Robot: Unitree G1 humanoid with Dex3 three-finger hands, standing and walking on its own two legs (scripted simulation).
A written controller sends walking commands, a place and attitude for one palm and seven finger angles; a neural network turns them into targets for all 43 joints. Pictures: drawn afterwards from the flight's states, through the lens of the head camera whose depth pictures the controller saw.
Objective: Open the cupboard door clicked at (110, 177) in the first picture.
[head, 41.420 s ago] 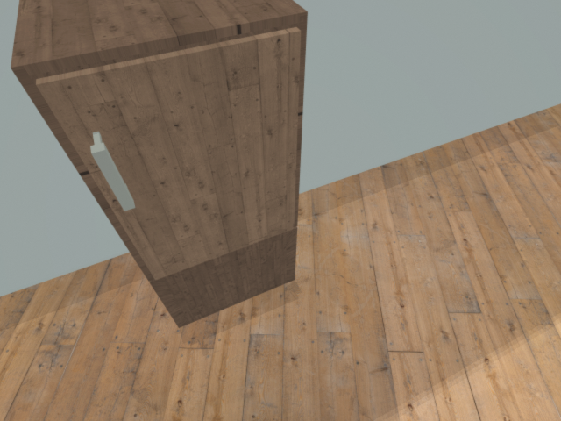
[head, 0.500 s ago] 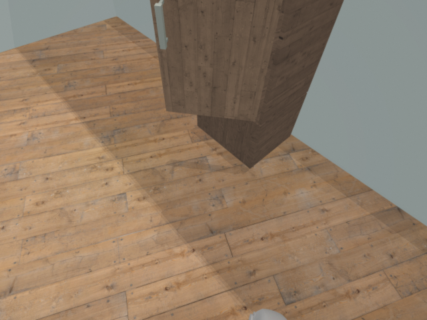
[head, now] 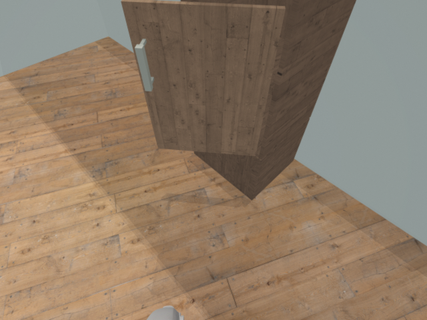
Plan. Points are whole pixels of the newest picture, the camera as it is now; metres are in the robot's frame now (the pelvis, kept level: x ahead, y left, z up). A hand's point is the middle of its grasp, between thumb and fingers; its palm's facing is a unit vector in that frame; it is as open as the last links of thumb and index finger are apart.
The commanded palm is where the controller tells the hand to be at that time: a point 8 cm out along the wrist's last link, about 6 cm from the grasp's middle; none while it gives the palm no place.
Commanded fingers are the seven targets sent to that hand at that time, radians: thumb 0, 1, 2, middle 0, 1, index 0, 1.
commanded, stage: take the last steps up to it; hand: left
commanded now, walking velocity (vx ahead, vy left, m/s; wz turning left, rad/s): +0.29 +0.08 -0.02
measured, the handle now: (146, 65) +0.79 +0.24 +0.03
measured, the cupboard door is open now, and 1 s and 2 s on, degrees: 39 39 39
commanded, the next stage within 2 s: come to a stop and stand still in 0.28 s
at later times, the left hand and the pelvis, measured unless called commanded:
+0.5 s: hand (119, 260) +0.27 +0.25 -0.17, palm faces +0.00 -0.98 -0.21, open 7.3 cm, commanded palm none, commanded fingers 0.00 0.90 0.90 -0.20 -0.30 -0.20 -0.30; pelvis +0.18 +0.06 -0.01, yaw -2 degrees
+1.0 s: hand (123, 263) +0.27 +0.24 -0.19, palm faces +0.04 -0.98 -0.21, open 7.3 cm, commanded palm none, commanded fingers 0.00 0.90 0.90 -0.20 -0.30 -0.20 -0.30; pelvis +0.21 +0.05 -0.01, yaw +0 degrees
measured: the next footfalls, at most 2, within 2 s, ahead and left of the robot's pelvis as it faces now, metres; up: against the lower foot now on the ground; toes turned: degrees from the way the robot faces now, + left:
left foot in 0.14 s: +0.26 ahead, +0.18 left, +0.00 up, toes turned +2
right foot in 0.52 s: +0.28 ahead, -0.06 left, +0.00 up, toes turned -7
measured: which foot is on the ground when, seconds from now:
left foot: up 0.00-0.12, down 0.14-1.00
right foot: down 0.00-0.16, up 0.18-0.50, down 0.52-0.76, up 0.78-0.98, down 1.00-1.00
